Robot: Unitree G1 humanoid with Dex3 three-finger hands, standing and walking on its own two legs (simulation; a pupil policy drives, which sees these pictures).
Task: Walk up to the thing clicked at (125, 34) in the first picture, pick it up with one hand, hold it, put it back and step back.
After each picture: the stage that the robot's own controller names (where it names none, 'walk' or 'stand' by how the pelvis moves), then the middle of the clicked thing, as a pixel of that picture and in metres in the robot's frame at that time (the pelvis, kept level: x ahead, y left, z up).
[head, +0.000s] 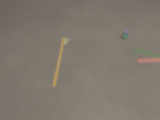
stand; (125, 35) +1.53 -0.54 -0.72
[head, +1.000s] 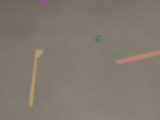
walk; (100, 37) +1.48 -0.10 -0.70
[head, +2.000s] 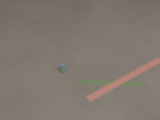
walk; (63, 67) +0.95 +0.23 -0.70
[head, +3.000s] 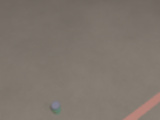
walk; (56, 107) +0.54 +0.20 -0.71
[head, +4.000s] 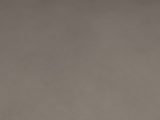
stand; out of the picture +0.38 +0.17 -0.71
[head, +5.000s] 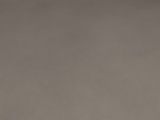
stand; out of the picture +0.36 +0.18 -0.72
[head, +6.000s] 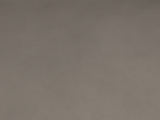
stand; out of the picture +0.38 +0.17 -0.73
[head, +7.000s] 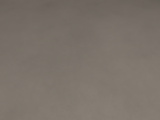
stand; out of the picture +0.37 +0.17 -0.73
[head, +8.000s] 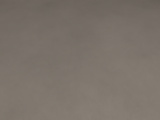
stand; out of the picture +0.37 +0.17 -0.73
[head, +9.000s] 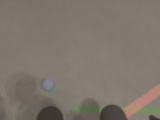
go down; (49, 86) +0.42 +0.17 -0.50
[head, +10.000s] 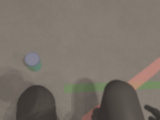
go down; (33, 62) +0.47 +0.19 -0.33
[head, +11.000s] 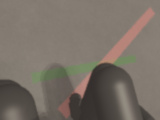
close in; out of the picture +0.45 +0.23 -0.24
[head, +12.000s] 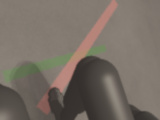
close; out of the picture +0.45 +0.26 -0.23
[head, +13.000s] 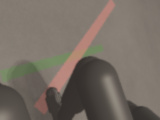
lift; out of the picture +0.43 +0.24 -0.23
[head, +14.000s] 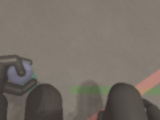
lift; (24, 78) +0.33 +0.21 -0.08
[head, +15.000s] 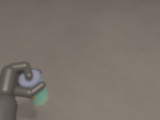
hold; (34, 88) +0.33 +0.17 +0.04
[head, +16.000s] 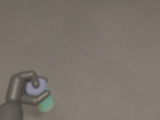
hold; (41, 95) +0.32 +0.16 -0.02
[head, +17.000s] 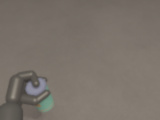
crouch; (40, 95) +0.32 +0.16 -0.01
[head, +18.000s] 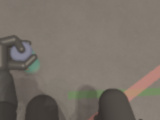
crouch; (26, 58) +0.43 +0.18 -0.10
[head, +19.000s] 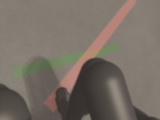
lower; out of the picture +0.44 +0.27 -0.24
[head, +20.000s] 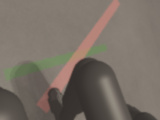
lower; out of the picture +0.44 +0.27 -0.24
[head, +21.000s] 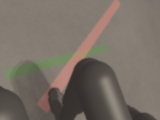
lower; out of the picture +0.44 +0.27 -0.24
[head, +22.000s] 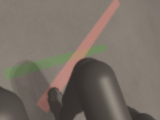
lower; out of the picture +0.44 +0.27 -0.24
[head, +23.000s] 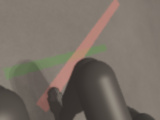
loosen; out of the picture +0.44 +0.26 -0.24
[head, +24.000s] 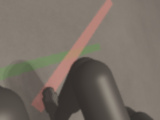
withdraw; out of the picture +0.44 +0.26 -0.24
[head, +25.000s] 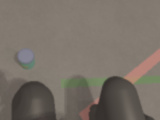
walk; (26, 59) +0.45 +0.21 -0.30
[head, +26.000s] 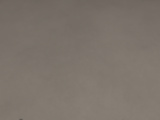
stand; out of the picture +0.37 +0.16 -0.65
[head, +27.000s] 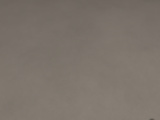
stand; out of the picture +0.39 +0.17 -0.67
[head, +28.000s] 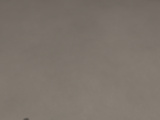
stand; out of the picture +0.38 +0.16 -0.67
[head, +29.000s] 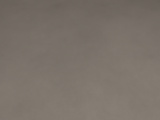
walk; out of the picture +0.40 +0.16 -0.72
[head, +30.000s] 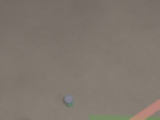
walk; (69, 101) +0.50 +0.12 -0.70
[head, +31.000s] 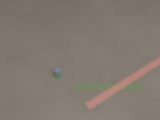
walk; (58, 72) +0.76 +0.18 -0.70
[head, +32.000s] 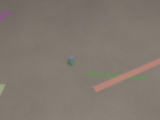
stand; (71, 60) +1.06 +0.17 -0.70
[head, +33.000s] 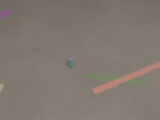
stand; (71, 62) +1.05 +0.14 -0.72
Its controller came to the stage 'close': yes
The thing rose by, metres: 0.71
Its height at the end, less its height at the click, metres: +0.00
